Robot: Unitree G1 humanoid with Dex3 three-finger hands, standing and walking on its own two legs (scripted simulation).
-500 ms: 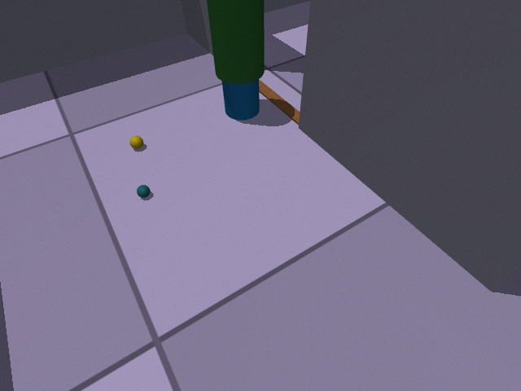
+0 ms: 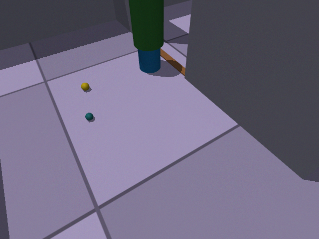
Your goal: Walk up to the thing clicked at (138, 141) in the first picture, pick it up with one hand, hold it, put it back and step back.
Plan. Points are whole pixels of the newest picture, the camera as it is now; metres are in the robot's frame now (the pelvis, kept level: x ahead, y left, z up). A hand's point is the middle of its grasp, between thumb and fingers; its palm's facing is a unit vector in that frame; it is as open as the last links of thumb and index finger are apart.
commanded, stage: stand
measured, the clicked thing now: (85, 86) +1.52 +0.78 -0.74
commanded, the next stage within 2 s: walk up in 0.62 s
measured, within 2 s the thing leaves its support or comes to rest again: neither
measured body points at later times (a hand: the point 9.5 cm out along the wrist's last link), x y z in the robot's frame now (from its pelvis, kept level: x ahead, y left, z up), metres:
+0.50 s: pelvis +0.00 +0.00 +0.00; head +0.02 +0.00 +0.45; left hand +0.08 +0.30 -0.13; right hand +0.08 -0.30 -0.13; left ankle +0.00 +0.13 -0.75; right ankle +0.00 -0.12 -0.75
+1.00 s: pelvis -0.01 -0.03 -0.01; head +0.04 -0.02 +0.44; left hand +0.02 +0.30 -0.11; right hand +0.17 -0.32 -0.12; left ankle -0.04 +0.12 -0.70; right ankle +0.00 -0.12 -0.75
